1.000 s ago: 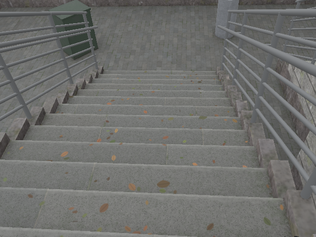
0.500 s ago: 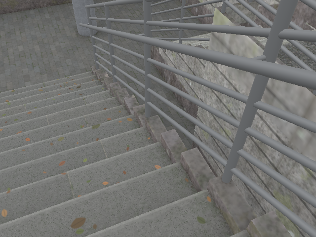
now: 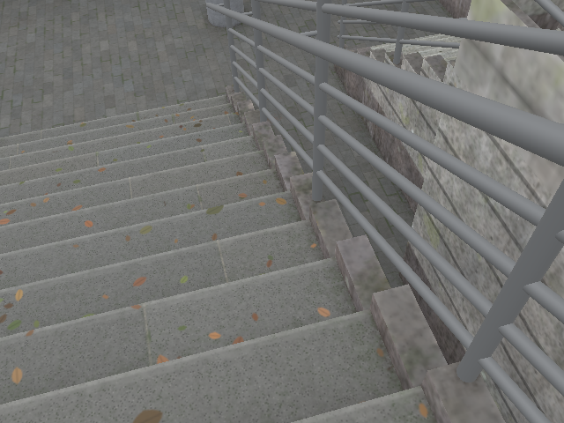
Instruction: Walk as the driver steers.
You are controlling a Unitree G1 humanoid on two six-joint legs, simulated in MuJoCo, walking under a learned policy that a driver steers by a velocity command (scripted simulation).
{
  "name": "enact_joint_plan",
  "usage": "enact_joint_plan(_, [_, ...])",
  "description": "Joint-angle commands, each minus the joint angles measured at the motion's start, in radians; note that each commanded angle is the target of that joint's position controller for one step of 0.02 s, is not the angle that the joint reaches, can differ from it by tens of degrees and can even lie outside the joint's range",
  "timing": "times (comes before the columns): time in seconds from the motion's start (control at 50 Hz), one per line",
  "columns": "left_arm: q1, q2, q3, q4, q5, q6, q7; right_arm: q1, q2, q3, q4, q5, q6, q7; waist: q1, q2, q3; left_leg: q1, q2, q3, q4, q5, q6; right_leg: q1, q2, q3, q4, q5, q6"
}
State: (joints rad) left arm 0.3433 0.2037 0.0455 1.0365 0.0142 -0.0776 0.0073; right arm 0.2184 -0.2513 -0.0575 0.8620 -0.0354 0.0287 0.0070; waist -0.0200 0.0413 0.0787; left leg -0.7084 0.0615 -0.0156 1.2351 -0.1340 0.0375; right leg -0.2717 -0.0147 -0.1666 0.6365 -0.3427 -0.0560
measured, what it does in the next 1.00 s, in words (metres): goes down, turning left: left foot 0.16 m lower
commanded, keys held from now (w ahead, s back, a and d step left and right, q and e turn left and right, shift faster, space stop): w+q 0.74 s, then w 0.02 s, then no key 0.24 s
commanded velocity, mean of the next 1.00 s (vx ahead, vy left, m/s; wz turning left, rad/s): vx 0.45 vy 0.00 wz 0.50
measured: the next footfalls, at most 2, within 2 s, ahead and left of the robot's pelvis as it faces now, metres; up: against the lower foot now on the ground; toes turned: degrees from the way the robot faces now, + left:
left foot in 0.36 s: +0.31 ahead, +0.22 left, -0.16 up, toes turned +17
right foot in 1.02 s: +0.66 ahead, +0.10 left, -0.33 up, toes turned +33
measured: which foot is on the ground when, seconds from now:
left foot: up 0.00-0.34, down 0.36-1.00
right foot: down 0.00-0.38, up 0.40-1.00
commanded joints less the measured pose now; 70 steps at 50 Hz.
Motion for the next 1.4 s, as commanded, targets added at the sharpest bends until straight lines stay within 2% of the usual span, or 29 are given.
enact_joint_plan(0.02, [-0.044, 0.111, 0.012, -0.081, 0.017, 0.002, -0.008, 0.169, 0.000, 0.000, 0.002, 0.015, 0.014, 0.020, -0.058, -0.180, -0.135, 0.106, -0.003, -0.012, 0.032, 0.166, 0.035, -0.022, -0.331, 0.197, -0.179, 0.677, -0.162])
enact_joint_plan(0.08, [0.142, 0.073, 0.018, -0.024, -0.015, -0.006, 0.008, -0.106, 0.011, 0.003, -0.090, -0.021, 0.026, 0.027, 0.054, -0.118, -0.032, -0.198, 0.023, -0.159, -0.118, 0.406, 0.085, 0.171, -0.341, 0.258, -0.182, 0.093, -0.103])
enact_joint_plan(0.14, [0.205, 0.104, 0.015, -0.023, -0.001, -0.030, 0.043, -0.162, -0.047, -0.021, -0.111, -0.039, 0.001, 0.022, 0.080, -0.071, 0.053, -0.287, -0.002, -0.194, -0.225, 0.417, 0.086, 0.226, -0.377, 0.254, -0.140, 0.129, -0.098])
enact_joint_plan(0.24, [0.162, 0.093, 0.001, -0.061, -0.004, -0.037, 0.065, -0.331, 0.046, 0.015, -0.153, 0.018, -0.047, 0.087, 0.132, -0.051, 0.093, 0.189, -0.029, 0.004, -0.673, 0.783, 0.017, -0.090, -0.294, 0.037, 0.016, -0.125, 0.016])
enact_joint_plan(0.3, [0.248, 0.121, 0.017, -0.041, 0.034, 0.012, 0.079, -0.367, 0.000, -0.001, -0.135, 0.019, -0.050, 0.072, 0.218, -0.085, 0.161, 0.163, 0.010, 0.059, -0.835, 0.582, 0.013, 0.042, -0.310, 0.037, 0.186, -0.007, -0.024])
enact_joint_plan(0.36, [0.224, 0.173, 0.032, -0.018, 0.035, 0.035, 0.066, 0.042, -0.059, -0.025, 0.036, -0.010, -0.053, 0.031, 0.012, -0.057, -0.073, 0.647, -0.068, 0.136, -0.851, 0.483, 0.080, 0.014, -0.254, -0.039, 0.685, 0.279, -0.027])
enact_joint_plan(0.38, [0.273, 0.150, 0.044, -0.009, 0.010, 0.042, 0.058, 0.127, -0.105, -0.043, 0.087, -0.023, -0.043, 0.030, -0.032, 0.028, -0.160, 0.917, -0.022, 0.050, -0.776, 0.498, 0.067, -0.176, -0.191, -0.033, 0.962, -0.093, -0.012])
enact_joint_plan(0.4, [0.309, 0.088, 0.033, -0.058, -0.013, 0.032, 0.036, 0.245, -0.259, -0.070, 0.098, -0.008, -0.043, 0.040, -0.024, 0.262, -0.319, 1.311, 0.141, -0.087, -0.381, 1.099, 0.180, -0.612, -0.101, -0.006, 1.479, -0.648, 0.039])
enact_joint_plan(0.42, [0.242, 0.132, 0.026, -0.124, -0.024, 0.016, 0.024, 0.287, -0.287, -0.082, 0.068, 0.054, -0.023, 0.033, -0.093, 0.135, -0.529, 1.383, 0.252, -0.300, -0.403, 1.023, 0.298, -0.737, -0.124, 0.088, 1.590, -0.562, 0.051])
enact_joint_plan(0.44, [0.078, 0.107, 0.018, -0.221, -0.024, 0.004, 0.025, 0.326, -0.310, -0.084, 0.048, 0.043, -0.005, 0.007, -0.141, 0.134, -0.542, 1.315, 0.357, -0.526, -0.698, 0.509, 0.364, -0.870, -0.078, 0.110, 1.554, -0.454, 0.073])
enact_joint_plan(0.46, [-0.062, 0.111, 0.014, -0.229, 0.013, 0.019, 0.035, 0.206, -0.218, -0.067, 0.042, 0.039, 0.009, -0.014, -0.107, 0.005, -0.342, 1.104, 0.254, -0.477, -0.824, 0.163, 0.280, -0.888, -0.101, 0.114, 1.392, -0.326, 0.066])
enact_joint_plan(0.48, [-0.017, 0.079, 0.009, -0.240, 0.014, 0.035, 0.041, 0.187, -0.199, -0.052, 0.033, 0.025, -0.008, -0.028, -0.063, 0.119, -0.281, 0.922, 0.339, -0.595, -0.847, 0.134, 0.352, -0.831, -0.099, 0.158, 1.358, -0.283, 0.077])
enact_joint_plan(0.52, [-0.006, 0.072, 0.006, -0.198, 0.034, 0.087, 0.054, 0.141, -0.081, -0.009, 0.024, 0.007, -0.052, -0.004, -0.003, -0.012, -0.108, 0.530, 0.279, -0.563, -0.837, -0.139, 0.325, -0.694, -0.123, 0.265, 1.178, -0.191, 0.041])
enact_joint_plan(0.56, [-0.109, 0.049, -0.005, -0.264, 0.031, 0.097, 0.046, 0.052, -0.070, 0.010, 0.011, 0.012, -0.085, -0.012, 0.075, -0.029, 0.001, 0.256, 0.129, -0.449, -0.908, -0.195, 0.256, -0.612, -0.107, 0.243, 0.815, 0.104, 0.078])
enact_joint_plan(0.6, [-0.116, 0.077, 0.001, -0.248, 0.056, 0.076, 0.024, 0.033, -0.118, 0.002, -0.004, 0.019, -0.081, -0.017, 0.088, -0.012, -0.080, 0.171, 0.073, -0.363, -0.927, 0.144, 0.252, -0.334, -0.079, 0.200, 0.546, 0.280, 0.116])
enact_joint_plan(0.64, [0.004, 0.098, 0.007, -0.164, 0.033, 0.068, 0.022, 0.077, -0.146, -0.013, 0.009, 0.026, -0.071, -0.017, 0.106, 0.058, -0.151, 0.225, 0.061, -0.347, -0.864, 0.228, 0.252, -0.237, -0.047, 0.181, 0.593, 0.414, 0.112])
enact_joint_plan(0.72, [-0.289, 0.161, 0.037, -0.274, 0.030, 0.065, 0.016, 0.270, -0.096, -0.010, 0.031, 0.019, -0.075, -0.027, -0.017, -0.008, -0.012, 0.559, 0.060, -0.567, -0.745, -0.226, 0.307, -0.689, -0.082, 0.309, 0.373, 0.485, 0.087])
enact_joint_plan(0.78, [-0.346, 0.158, 0.055, -0.310, 0.035, 0.048, -0.014, 0.363, -0.123, -0.030, 0.015, 0.008, -0.067, -0.039, -0.065, 0.025, 0.015, 0.686, 0.081, -0.659, -0.676, -0.225, 0.335, -0.815, -0.076, 0.357, 0.284, 0.406, 0.089])
enact_joint_plan(0.82, [-0.341, 0.084, 0.032, -0.314, 0.032, 0.039, -0.044, 0.297, -0.070, -0.016, -0.009, 0.038, -0.073, -0.053, -0.031, 0.026, -0.007, 0.372, -0.002, -0.469, -0.612, -0.233, 0.258, -0.425, -0.042, 0.295, 0.087, 0.698, 0.080])
enact_joint_plan(0.92, [-0.390, 0.056, 0.012, -0.346, -0.011, 0.046, -0.044, 0.277, -0.043, 0.011, -0.045, -0.010, -0.045, -0.055, -0.123, 0.053, 0.010, 0.347, -0.086, -0.381, -0.467, -0.237, 0.181, -0.178, -0.038, 0.268, -0.268, 0.692, 0.058])
enact_joint_plan(1.0, [-0.051, 0.111, 0.040, -0.213, 0.004, 0.032, -0.016, 0.323, -0.089, 0.004, -0.019, 0.004, -0.013, -0.061, -0.029, -0.070, -0.075, 0.302, -0.163, -0.268, -0.015, -0.247, 0.117, 0.230, -0.099, 0.216, -0.474, 0.843, 0.056])
enact_joint_plan(1.04, [0.244, 0.200, 0.046, -0.120, -0.013, 0.033, -0.023, 0.488, -0.008, -0.004, 0.006, 0.066, -0.017, -0.035, 0.013, -0.265, -0.285, -0.093, -0.257, -0.070, 0.648, -0.918, 0.040, 0.712, -0.278, 0.335, 0.040, 1.321, 0.073])
enact_joint_plan(1.08, [0.210, 0.290, 0.073, -0.106, -0.061, 0.032, -0.029, 0.433, -0.040, 0.007, -0.024, 0.084, -0.022, -0.057, 0.026, -0.355, -0.349, -0.350, -0.205, -0.057, 0.923, -0.674, 0.002, 0.650, -0.433, 0.631, -0.123, 0.785, -0.055])
enact_joint_plan(1.1, [0.126, 0.158, 0.035, -0.146, -0.066, 0.045, -0.004, 0.211, -0.063, -0.002, -0.027, 0.022, -0.007, -0.048, 0.070, -0.199, -0.185, -0.419, -0.177, -0.029, 0.855, -0.549, 0.001, 0.482, -0.298, 0.563, -0.256, 0.353, -0.002])
enact_joint_plan(1.14, [0.066, 0.064, -0.033, -0.143, -0.024, 0.043, 0.031, 0.077, -0.034, 0.013, -0.080, 0.028, 0.011, -0.034, 0.036, -0.236, -0.110, -0.336, -0.140, -0.099, 0.739, -0.449, -0.013, 0.209, -0.332, 0.579, -0.253, 0.508, -0.100])
enact_joint_plan(1.18, [0.085, 0.101, -0.031, -0.141, 0.022, 0.037, 0.023, 0.055, 0.024, 0.043, -0.059, 0.001, 0.037, -0.035, 0.008, -0.144, -0.089, -0.296, -0.169, -0.087, 0.759, -0.349, 0.002, 0.015, -0.265, 0.540, -0.273, 0.286, -0.134])
enact_joint_plan(1.22, [0.112, 0.106, -0.033, -0.107, -0.020, 0.005, 0.025, 0.020, 0.051, 0.058, -0.082, -0.024, 0.017, -0.026, -0.011, -0.110, -0.042, -0.464, -0.186, -0.151, 0.710, -0.157, -0.001, 0.002, -0.192, 0.505, -0.233, 0.038, -0.072])
enact_joint_plan(1.3, [0.109, 0.061, -0.065, -0.084, -0.014, -0.018, 0.020, -0.089, 0.074, 0.079, -0.132, -0.019, -0.004, -0.017, -0.028, -0.107, -0.019, -0.360, -0.161, -0.073, 0.376, 0.077, -0.082, -0.202, -0.130, 0.456, -0.283, -0.057, -0.059])
enact_joint_plan(1.4, [0.165, 0.106, -0.034, -0.086, -0.037, 0.007, 0.031, -0.205, 0.049, 0.083, -0.182, 0.001, -0.007, -0.004, 0.038, -0.161, -0.036, -0.159, -0.053, -0.028, -0.075, 0.179, -0.100, -0.058, -0.151, 0.480, -0.392, 0.004, -0.105])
